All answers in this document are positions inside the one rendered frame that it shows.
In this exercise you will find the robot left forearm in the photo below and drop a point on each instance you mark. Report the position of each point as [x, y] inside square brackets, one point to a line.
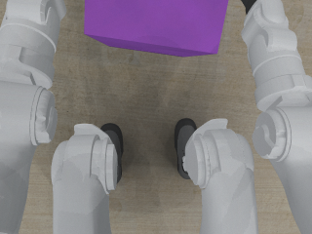
[29, 35]

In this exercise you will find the robot right foot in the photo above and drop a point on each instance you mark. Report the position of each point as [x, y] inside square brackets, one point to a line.
[184, 129]

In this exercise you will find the robot right forearm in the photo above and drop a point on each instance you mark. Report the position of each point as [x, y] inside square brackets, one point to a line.
[279, 75]

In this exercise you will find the right robot upper arm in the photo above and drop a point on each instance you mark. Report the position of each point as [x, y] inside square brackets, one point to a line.
[283, 135]

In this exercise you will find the left robot upper arm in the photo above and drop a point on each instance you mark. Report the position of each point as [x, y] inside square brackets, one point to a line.
[28, 117]

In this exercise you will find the carton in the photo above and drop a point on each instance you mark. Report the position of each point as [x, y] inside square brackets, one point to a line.
[181, 28]

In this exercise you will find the left robot shin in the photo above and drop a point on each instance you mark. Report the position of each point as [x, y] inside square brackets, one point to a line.
[79, 129]

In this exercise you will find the right robot hand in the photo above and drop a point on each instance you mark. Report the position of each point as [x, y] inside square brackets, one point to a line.
[248, 4]

